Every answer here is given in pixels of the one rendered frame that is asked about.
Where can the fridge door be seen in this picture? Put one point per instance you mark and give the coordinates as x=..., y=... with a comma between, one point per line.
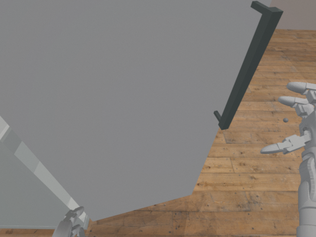
x=116, y=98

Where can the handle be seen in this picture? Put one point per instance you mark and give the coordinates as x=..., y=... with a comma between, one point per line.
x=265, y=29

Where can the left robot hand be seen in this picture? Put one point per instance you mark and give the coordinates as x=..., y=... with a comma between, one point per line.
x=65, y=228

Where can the right robot hand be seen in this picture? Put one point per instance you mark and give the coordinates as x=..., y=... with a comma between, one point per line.
x=305, y=109

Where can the right robot forearm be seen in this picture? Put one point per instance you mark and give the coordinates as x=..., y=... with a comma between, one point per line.
x=307, y=194

